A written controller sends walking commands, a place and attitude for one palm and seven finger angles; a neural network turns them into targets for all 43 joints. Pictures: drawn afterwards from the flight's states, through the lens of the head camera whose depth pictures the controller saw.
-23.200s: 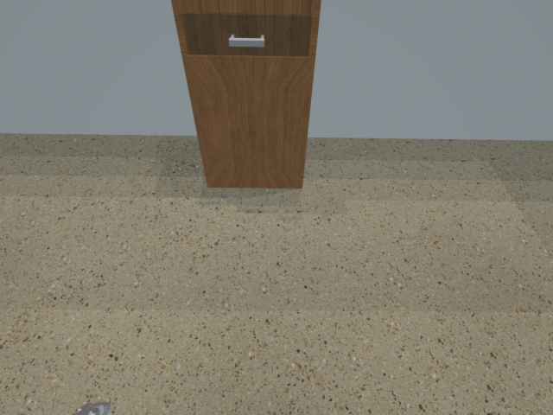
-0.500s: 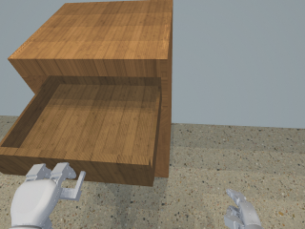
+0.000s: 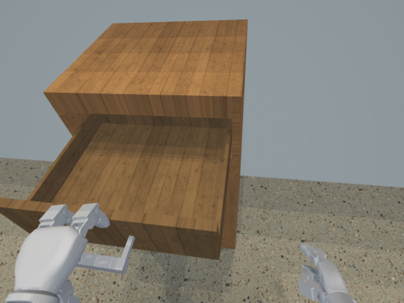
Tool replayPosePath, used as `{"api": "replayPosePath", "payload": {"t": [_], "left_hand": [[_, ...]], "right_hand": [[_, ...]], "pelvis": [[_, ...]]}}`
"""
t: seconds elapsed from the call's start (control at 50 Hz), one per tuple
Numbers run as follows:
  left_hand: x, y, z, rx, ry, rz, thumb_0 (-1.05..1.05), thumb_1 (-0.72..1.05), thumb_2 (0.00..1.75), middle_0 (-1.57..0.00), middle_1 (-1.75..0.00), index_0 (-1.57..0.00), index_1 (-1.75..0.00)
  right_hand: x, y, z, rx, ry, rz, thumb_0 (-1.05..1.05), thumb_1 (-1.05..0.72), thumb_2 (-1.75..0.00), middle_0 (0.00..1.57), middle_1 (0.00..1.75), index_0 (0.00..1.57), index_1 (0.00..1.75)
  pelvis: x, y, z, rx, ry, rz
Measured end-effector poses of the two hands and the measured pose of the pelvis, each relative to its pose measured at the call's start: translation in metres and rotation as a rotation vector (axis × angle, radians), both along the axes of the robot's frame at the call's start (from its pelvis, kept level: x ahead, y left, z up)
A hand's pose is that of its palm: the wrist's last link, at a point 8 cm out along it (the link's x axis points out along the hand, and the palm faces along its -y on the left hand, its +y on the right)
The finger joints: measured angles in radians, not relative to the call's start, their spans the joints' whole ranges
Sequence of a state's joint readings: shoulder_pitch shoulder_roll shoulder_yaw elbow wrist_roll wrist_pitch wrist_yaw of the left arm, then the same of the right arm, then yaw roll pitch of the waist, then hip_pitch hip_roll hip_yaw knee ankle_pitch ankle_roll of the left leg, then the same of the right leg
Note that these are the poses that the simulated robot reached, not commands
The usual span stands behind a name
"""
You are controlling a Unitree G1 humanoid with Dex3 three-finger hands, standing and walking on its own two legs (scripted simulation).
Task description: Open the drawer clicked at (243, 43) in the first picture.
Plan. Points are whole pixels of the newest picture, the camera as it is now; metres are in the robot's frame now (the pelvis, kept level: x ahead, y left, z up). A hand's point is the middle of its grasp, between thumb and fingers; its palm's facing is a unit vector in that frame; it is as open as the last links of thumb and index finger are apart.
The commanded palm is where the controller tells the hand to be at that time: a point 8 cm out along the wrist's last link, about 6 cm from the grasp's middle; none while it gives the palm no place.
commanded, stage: lift the hand off the handle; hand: left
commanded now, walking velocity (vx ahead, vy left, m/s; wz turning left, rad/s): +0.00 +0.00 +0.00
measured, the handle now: (100, 250) +0.20 +0.24 +0.01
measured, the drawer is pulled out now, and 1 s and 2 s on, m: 0.29 0.29 0.29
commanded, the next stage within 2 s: draw the hand back to the body in 0.56 s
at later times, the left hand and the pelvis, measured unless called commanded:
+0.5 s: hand (50, 235) +0.16 +0.24 +0.16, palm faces +0.14 -0.09 -0.99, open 13.8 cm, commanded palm +0.12 +0.23 +0.21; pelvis +0.00 +0.01 +0.01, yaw +0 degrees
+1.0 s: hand (47, 240) +0.16 +0.25 +0.16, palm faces +0.06 -0.09 -0.99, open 13.8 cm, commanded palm +0.12 +0.25 +0.21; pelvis -0.01 +0.00 +0.02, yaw +1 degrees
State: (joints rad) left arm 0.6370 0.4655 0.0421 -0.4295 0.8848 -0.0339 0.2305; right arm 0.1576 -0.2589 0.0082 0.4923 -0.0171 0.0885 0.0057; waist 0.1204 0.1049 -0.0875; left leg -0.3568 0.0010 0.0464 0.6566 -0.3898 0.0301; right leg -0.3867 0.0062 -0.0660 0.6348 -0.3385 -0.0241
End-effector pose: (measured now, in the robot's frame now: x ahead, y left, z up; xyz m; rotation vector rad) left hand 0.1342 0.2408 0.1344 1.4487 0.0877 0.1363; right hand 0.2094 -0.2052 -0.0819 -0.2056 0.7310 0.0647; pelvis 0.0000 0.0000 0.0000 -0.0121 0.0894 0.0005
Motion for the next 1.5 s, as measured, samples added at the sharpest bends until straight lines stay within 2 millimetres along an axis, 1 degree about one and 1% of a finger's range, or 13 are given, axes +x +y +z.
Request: {"api": "replayPosePath", "payload": {"t": [0.1, 0.2, 0.26, 0.34, 0.52, 0.74, 0.92, 1.08, 1.28, 1.34, 1.38, 1.44, 1.5], "left_hand": [[0.005, -0.003, 0.024, 0.011, -0.063, -0.026, 0.0, -0.49, 0.3, -0.32, -1.2, -0.37, -1.22], [0.006, 0.004, 0.041, 0.017, -0.065, -0.007, 0.0, -0.49, 0.3, -0.32, -1.2, -0.34, -1.21], [0.005, 0.005, 0.047, -0.001, -0.05, 0.003, 0.0, -0.49, 0.3, -0.32, -1.2, -0.33, -1.21], [0.002, 0.0, 0.056, -0.015, -0.051, -0.023, 0.0, -0.49, 0.3, -0.32, -1.2, -0.32, -1.2], [-0.002, 0.0, 0.083, 0.024, -0.115, -0.046, 0.0, -0.49, 0.3, -0.32, -1.2, -0.32, -1.2], [-0.002, -0.003, 0.074, 0.01, -0.049, -0.054, 0.0, -0.49, 0.3, -0.32, -1.2, -0.32, -1.2], [-0.002, 0.007, 0.075, 0.028, -0.034, -0.037, 0.0, -0.49, 0.3, -0.32, -1.2, -0.32, -1.2], [-0.004, 0.009, 0.074, 0.034, -0.023, -0.058, 0.0, -0.49, 0.3, -0.32, -1.2, -0.32, -1.2], [-0.007, 0.021, 0.074, 0.039, -0.028, -0.041, 0.0, -0.49, 0.3, -0.32, -1.2, -0.32, -1.2], [-0.007, 0.027, 0.065, -0.476, -0.162, 0.007, -0.01, -0.48, 0.31, -0.32, -1.2, -0.32, -1.19], [-0.006, 0.027, 0.058, -0.714, -0.266, 0.041, -0.01, -0.46, 0.32, -0.32, -1.18, -0.32, -1.18], [-0.003, 0.024, 0.058, -0.9, -0.395, 0.042, -0.01, -0.41, 0.34, -0.31, -1.15, -0.31, -1.15], [0.002, 0.023, 0.062, -0.97, -0.465, 0.018, -0.01, -0.33, 0.37, -0.31, -1.1, -0.3, -1.1]], "right_hand": [[0.003, 0.014, 0.004, 0.025, -0.002, 0.021, 0.01, -0.91, -0.9, 0.2, 0.3, 0.2, 0.3], [0.007, 0.022, 0.011, 0.053, -0.006, 0.026, 0.01, -0.91, -0.9, 0.2, 0.3, 0.2, 0.3], [0.009, 0.024, 0.015, 0.055, -0.016, 0.031, 0.01, -0.91, -0.9, 0.2, 0.3, 0.2, 0.3], [0.011, 0.024, 0.02, 0.043, -0.029, 0.04, 0.01, -0.91, -0.9, 0.2, 0.3, 0.2, 0.3], [0.013, 0.023, 0.027, 0.043, -0.039, 0.043, 0.01, -0.91, -0.9, 0.2, 0.3, 0.2, 0.3], [0.004, 0.021, 0.028, 0.042, -0.037, 0.053, 0.01, -0.91, -0.9, 0.2, 0.3, 0.2, 0.3], [-0.004, 0.008, 0.022, 0.02, -0.014, 0.029, 0.01, -0.91, -0.9, 0.2, 0.3, 0.2, 0.3], [-0.006, -0.003, 0.021, -0.01, -0.01, 0.007, 0.01, -0.91, -0.9, 0.2, 0.3, 0.2, 0.3], [-0.003, -0.001, 0.023, -0.016, -0.018, -0.006, 0.01, -0.91, -0.9, 0.2, 0.3, 0.2, 0.3], [-0.005, 0.003, 0.026, 0.003, -0.078, -0.048, 0.01, -0.91, -0.9, 0.2, 0.3, 0.2, 0.3], [-0.009, 0.007, 0.028, 0.002, -0.109, -0.065, 0.01, -0.91, -0.9, 0.2, 0.3, 0.2, 0.3], [-0.017, 0.011, 0.03, -0.011, -0.125, -0.058, 0.01, -0.91, -0.9, 0.2, 0.3, 0.2, 0.3], [-0.022, 0.014, 0.029, -0.013, -0.121, -0.046, 0.01, -0.91, -0.9, 0.2, 0.3, 0.2, 0.3]], "pelvis": [[0.004, 0.005, 0.003, -0.003, -0.015, -0.002], [0.007, 0.009, 0.007, -0.006, -0.033, -0.002], [0.008, 0.011, 0.009, -0.008, -0.042, 0.0], [0.008, 0.014, 0.011, -0.011, -0.048, 0.0], [0.004, 0.013, 0.014, -0.01, -0.076, 0.008], [-0.004, 0.006, 0.015, -0.005, -0.094, 0.008], [-0.005, 0.0, 0.016, -0.006, -0.1, 0.015], [-0.006, -0.001, 0.015, -0.006, -0.094, 0.017], [-0.006, 0.003, 0.014, -0.008, -0.086, 0.019], [-0.007, 0.005, 0.015, -0.004, -0.112, 0.024], [-0.005, 0.004, 0.016, 0.0, -0.123, 0.027], [0.0, 0.003, 0.017, 0.002, -0.136, 0.032], [0.003, 0.002, 0.017, 0.002, -0.145, 0.035]]}}
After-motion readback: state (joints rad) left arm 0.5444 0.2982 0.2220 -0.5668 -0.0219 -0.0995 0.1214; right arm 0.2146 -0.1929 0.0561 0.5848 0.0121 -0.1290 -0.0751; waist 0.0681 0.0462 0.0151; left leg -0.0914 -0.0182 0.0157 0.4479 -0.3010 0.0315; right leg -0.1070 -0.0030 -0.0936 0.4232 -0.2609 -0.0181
